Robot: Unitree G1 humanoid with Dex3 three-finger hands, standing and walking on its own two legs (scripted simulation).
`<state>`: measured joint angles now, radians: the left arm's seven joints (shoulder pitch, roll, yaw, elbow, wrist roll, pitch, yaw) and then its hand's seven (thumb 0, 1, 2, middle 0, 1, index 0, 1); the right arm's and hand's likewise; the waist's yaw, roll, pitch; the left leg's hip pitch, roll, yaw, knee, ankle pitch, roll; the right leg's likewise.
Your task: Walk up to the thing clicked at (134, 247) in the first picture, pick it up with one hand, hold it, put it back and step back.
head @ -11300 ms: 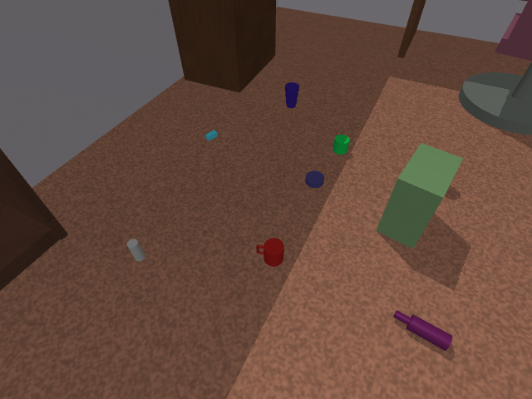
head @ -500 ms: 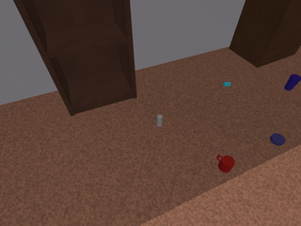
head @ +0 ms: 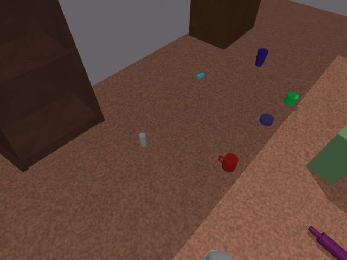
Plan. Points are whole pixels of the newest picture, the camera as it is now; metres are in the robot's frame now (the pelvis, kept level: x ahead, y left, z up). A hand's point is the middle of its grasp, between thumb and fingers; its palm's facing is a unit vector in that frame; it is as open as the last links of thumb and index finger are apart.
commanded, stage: walk up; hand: left
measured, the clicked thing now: (143, 139) +0.96 +0.19 -0.72
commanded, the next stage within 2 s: none
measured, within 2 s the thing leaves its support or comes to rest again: neither
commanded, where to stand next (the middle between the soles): +0.57 +0.44 m, yaw -62 degrees
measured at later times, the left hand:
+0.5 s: hand (43, 186) +0.38 +0.40 -0.15, palm faces -0.31 -0.79 -0.53, open 7.4 cm
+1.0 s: hand (22, 138) +0.56 +0.53 -0.14, palm faces -0.49 -0.64 -0.60, open 7.3 cm
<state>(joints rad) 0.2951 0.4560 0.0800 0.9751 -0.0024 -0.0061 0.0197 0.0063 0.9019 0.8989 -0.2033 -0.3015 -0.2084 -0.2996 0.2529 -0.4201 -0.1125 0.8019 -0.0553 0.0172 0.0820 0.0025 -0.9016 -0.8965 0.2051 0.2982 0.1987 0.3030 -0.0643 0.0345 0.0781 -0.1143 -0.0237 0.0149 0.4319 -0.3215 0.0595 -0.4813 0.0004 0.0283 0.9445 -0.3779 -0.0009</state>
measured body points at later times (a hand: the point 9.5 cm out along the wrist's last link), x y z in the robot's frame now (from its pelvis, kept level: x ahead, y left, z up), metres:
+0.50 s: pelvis +0.18 +0.16 -0.04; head +0.18 +0.13 +0.41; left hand +0.39 +0.44 -0.12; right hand +0.16 -0.19 -0.14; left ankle +0.32 +0.32 -0.73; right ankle +0.13 -0.06 -0.74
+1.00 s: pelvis +0.35 +0.31 -0.04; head +0.35 +0.25 +0.41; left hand +0.59 +0.57 -0.10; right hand +0.22 +0.00 -0.17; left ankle +0.46 +0.42 -0.68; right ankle +0.30 +0.16 -0.74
